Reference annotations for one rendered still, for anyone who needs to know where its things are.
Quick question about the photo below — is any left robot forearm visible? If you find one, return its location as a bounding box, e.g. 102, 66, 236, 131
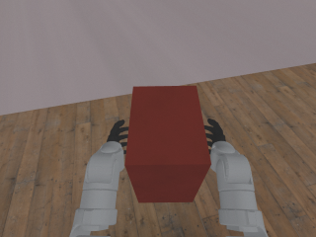
69, 141, 124, 237

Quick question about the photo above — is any left robot hand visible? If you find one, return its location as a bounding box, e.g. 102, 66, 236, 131
107, 119, 129, 154

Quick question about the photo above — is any right robot forearm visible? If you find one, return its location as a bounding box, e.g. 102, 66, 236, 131
210, 141, 269, 237

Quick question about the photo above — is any carton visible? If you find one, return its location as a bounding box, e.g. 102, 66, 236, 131
124, 85, 211, 203

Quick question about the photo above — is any right robot hand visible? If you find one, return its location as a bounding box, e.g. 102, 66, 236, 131
204, 118, 226, 154

